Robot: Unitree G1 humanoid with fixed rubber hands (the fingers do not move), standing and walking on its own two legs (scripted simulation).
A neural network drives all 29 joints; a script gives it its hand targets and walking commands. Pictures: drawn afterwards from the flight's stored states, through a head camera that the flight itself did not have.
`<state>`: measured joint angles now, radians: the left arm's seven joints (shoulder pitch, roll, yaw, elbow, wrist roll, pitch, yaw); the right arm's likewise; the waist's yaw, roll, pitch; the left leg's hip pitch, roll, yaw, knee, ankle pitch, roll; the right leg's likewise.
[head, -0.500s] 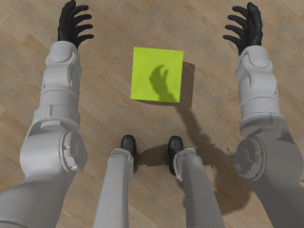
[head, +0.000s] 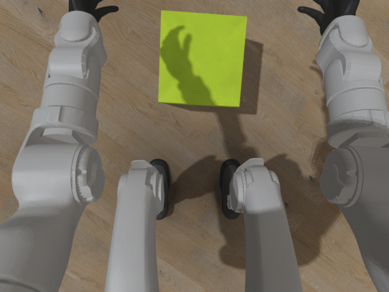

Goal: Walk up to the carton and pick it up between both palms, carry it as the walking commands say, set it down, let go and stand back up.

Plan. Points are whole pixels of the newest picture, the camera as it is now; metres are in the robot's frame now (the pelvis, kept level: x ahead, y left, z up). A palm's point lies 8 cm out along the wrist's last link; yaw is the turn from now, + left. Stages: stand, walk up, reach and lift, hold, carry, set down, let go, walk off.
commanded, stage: reach and lift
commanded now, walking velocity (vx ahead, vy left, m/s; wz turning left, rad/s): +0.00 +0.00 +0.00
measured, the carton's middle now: (200, 65) +0.52 -0.01 -0.44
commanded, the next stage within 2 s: none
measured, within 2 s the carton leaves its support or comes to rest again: neither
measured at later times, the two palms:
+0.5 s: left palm (119, 49) +0.53 +0.17 -0.29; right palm (289, 53) +0.52 -0.20 -0.28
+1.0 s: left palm (125, 57) +0.53 +0.18 -0.36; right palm (276, 61) +0.52 -0.20 -0.35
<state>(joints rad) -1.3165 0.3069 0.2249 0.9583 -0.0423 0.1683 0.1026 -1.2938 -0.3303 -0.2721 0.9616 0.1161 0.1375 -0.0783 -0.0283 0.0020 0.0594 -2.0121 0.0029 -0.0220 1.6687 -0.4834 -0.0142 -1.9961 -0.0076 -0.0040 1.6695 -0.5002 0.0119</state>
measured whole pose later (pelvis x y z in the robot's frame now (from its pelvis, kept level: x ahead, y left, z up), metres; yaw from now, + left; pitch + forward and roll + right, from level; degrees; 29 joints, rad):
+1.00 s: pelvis -0.02 +0.00 -0.16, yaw +0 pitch +33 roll -1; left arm -1.60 0.42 0.03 1.27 -0.24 0.04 0.09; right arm -1.57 -0.42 -0.05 1.27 0.28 0.03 -0.09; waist -0.02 0.00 0.52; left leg -2.25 0.00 -0.03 2.24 -0.57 -0.02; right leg -2.24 0.01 0.01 2.24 -0.59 0.02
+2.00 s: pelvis -0.02 +0.00 -0.16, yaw +0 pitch +33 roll +0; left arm -1.61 0.34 0.07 1.26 -0.14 0.10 0.06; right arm -1.59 -0.34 -0.11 1.25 0.18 0.08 -0.08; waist -0.02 0.01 0.52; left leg -2.25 -0.01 -0.02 2.24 -0.57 -0.02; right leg -2.24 0.00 0.01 2.25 -0.59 0.01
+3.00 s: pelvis -0.03 +0.00 -0.14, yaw -1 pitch +32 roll +0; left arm -1.55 0.35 0.08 0.99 -0.18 0.26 0.21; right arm -1.55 -0.25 -0.24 0.94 0.07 0.21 -0.12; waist -0.04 -0.02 0.52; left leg -2.16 -0.05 -0.04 2.18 -0.56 -0.05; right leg -2.16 0.04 0.03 2.18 -0.56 0.03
